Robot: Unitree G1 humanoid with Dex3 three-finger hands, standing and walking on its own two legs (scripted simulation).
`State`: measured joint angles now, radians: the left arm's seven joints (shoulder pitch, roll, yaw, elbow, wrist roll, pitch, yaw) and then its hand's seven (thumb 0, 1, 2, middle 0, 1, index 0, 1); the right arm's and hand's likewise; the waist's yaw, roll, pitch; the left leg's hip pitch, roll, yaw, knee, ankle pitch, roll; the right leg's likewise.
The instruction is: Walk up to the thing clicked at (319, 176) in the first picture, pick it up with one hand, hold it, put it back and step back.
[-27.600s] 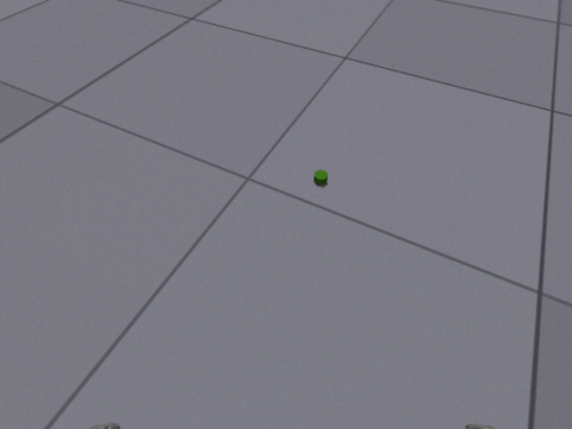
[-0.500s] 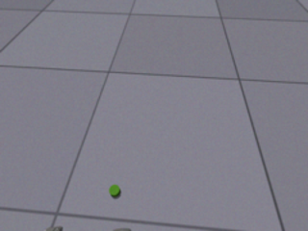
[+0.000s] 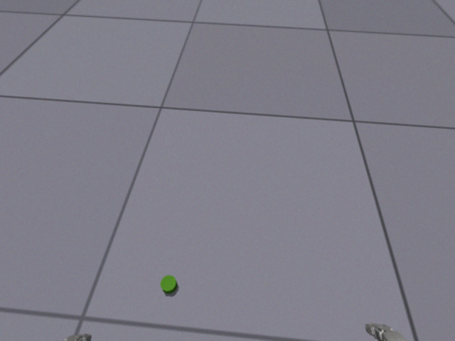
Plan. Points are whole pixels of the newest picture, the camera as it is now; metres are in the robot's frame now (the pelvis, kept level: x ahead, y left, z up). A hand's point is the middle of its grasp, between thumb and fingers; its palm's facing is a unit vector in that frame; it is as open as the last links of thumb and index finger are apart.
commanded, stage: walk up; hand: left
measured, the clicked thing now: (169, 284) +0.41 +0.25 -0.76
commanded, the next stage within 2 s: none
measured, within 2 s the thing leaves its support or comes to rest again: neither
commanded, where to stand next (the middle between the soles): +0.03 +0.00 m, yaw +2 degrees
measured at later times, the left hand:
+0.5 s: hand out of the picture +0.06 +0.27 -0.17, palm faces +0.01 -0.92 -0.39, open 7.4 cm
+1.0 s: hand out of the picture +0.03 +0.31 -0.17, palm faces -0.02 -0.95 -0.32, open 7.4 cm
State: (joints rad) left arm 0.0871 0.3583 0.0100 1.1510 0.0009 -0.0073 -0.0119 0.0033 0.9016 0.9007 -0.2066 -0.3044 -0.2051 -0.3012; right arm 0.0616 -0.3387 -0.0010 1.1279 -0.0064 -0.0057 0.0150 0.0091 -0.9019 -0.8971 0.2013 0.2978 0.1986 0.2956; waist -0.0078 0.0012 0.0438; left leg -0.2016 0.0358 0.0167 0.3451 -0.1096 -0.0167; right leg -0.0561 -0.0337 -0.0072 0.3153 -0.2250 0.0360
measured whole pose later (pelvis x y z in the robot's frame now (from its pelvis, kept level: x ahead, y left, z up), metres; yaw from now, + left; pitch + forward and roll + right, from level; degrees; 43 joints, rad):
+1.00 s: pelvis -0.05 +0.04 -0.01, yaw +2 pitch -3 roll -1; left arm 0.16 0.43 0.07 0.95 0.02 0.05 -0.03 0.01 0.90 0.90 -0.21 -0.30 -0.21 -0.30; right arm 0.35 -0.32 -0.05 0.96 -0.03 -0.06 -0.01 0.01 -0.90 -0.90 0.21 0.30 0.20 0.30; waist -0.04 -0.08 0.10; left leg -0.11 -0.02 -0.01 0.46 -0.30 0.03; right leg -0.42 0.02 0.12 0.91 -0.34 -0.01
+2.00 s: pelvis -0.06 -0.01 -0.01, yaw +2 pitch -2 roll +0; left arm 0.11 0.36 0.05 1.07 0.00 0.03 -0.03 0.00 0.90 0.90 -0.21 -0.30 -0.20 -0.30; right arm 0.07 -0.36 0.00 1.04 0.00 0.00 0.00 0.01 -0.90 -0.90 0.20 0.30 0.20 0.30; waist 0.02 0.01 0.10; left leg -0.17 0.01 -0.05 0.45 -0.24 -0.02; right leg -0.26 0.01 -0.04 0.41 -0.11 -0.03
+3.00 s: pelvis -0.03 -0.02 -0.03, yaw +2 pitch -3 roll +0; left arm 0.21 0.39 0.04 0.86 -0.02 0.00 0.03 0.00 0.90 0.90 -0.21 -0.30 -0.21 -0.30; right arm 0.19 -0.36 -0.05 0.88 -0.02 0.05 0.03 0.01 -0.90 -0.90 0.20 0.30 0.20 0.30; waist 0.01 0.01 0.19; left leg -0.36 -0.02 -0.03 0.62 -0.21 0.01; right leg -0.16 -0.04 -0.05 0.68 -0.45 0.01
